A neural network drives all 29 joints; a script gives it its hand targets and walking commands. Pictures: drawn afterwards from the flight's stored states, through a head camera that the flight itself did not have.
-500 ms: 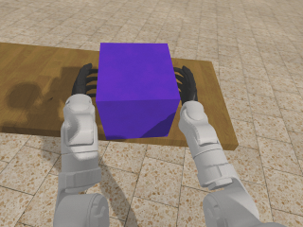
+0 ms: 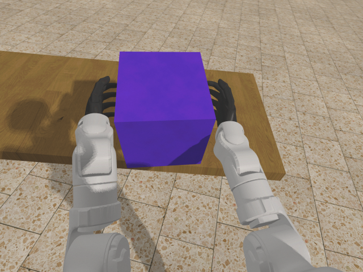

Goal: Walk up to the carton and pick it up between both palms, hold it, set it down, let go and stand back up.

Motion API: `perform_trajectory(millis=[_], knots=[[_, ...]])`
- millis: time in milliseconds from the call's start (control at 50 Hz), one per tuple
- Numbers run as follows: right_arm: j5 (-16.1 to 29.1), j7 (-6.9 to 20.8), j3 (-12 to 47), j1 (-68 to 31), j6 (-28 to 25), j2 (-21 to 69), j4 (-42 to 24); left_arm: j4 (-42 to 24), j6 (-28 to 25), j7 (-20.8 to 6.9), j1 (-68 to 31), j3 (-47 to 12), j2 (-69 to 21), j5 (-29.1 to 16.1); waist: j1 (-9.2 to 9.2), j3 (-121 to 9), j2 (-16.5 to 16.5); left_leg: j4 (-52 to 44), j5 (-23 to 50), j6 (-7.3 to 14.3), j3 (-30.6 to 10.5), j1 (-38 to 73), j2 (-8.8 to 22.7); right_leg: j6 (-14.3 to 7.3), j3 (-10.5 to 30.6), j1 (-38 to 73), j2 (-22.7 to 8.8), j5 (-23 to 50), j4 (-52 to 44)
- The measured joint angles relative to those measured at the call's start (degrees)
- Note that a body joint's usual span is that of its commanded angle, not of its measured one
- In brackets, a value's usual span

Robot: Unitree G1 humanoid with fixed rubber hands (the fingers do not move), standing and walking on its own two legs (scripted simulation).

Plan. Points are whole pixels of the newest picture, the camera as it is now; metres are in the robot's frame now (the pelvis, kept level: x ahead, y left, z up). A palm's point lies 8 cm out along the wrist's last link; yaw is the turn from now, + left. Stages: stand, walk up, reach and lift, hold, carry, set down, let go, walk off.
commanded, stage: hold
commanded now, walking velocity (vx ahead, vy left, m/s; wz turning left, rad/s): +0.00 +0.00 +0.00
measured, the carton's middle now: (162, 111) +0.40 +0.01 +0.14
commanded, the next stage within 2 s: none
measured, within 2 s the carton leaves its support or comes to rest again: neither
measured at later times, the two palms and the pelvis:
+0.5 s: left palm (97, 116) +0.36 +0.14 +0.17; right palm (224, 118) +0.36 -0.12 +0.16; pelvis +0.00 +0.00 +0.00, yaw +0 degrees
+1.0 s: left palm (96, 114) +0.36 +0.14 +0.18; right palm (224, 117) +0.36 -0.12 +0.16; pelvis +0.00 +0.00 +0.00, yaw +0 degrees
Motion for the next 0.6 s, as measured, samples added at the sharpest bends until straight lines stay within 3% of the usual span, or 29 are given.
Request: perform_trajectory(millis=[600], knots=[[0.56, -0.1, 0.67, 0.73, 0.13, -0.32, -0.71, -0.95, 0.26, 0.16, 0.8, -0.46, -0.17, -0.01, -0.03, 0.01, 0.03, 0.01, -0.24, -0.01, 0.1, 0.22, 0.04, 0.06, 0.1, 0.25, 0.04, -0.13, -0.13]])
